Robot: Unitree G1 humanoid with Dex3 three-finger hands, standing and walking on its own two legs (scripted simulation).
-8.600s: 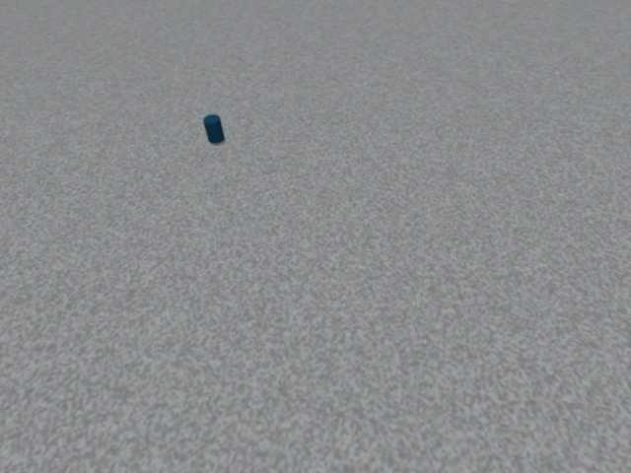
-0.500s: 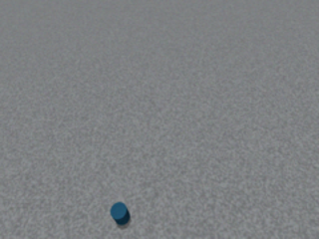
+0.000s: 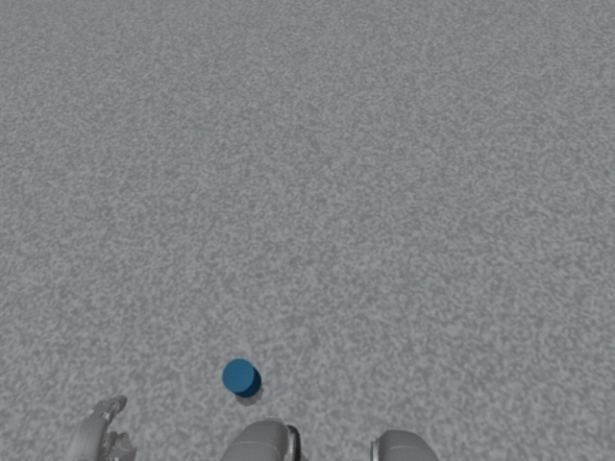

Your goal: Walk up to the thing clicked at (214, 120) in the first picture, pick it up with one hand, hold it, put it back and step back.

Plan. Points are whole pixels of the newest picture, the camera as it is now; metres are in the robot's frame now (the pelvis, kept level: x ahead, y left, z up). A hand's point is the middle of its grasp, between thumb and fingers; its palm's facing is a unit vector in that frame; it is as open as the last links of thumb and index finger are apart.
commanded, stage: walk up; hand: left
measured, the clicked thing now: (242, 378) +0.31 +0.24 -0.69
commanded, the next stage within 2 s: none
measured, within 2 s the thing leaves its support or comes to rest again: neither
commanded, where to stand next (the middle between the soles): -0.03 +0.03 m, yaw +0 degrees
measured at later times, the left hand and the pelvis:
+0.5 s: hand out of the picture -0.02 +0.29 -0.10, palm faces +0.00 -0.87 -0.50, open 7.4 cm; pelvis -0.09 +0.01 +0.02, yaw -1 degrees
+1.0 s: hand out of the picture -0.06 +0.27 -0.14, palm faces -0.01 -0.93 -0.36, open 7.4 cm; pelvis -0.09 -0.01 +0.01, yaw +0 degrees
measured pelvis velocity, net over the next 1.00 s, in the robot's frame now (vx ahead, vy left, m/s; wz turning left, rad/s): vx -0.09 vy -0.01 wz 0.01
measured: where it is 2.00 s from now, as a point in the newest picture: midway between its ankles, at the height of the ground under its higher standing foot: outside the picture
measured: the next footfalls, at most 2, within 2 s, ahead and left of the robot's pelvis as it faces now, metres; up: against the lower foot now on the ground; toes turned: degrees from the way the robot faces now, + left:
right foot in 0.30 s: -0.02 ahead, -0.09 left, +0.00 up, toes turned -2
left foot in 0.66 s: -0.09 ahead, +0.15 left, +0.00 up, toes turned +2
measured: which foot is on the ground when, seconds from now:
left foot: down 0.00-0.34, up 0.36-0.64, down 0.66-1.00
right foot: down 0.00-0.02, up 0.04-0.28, down 0.30-0.68, up 0.70-0.98, down 1.00-1.00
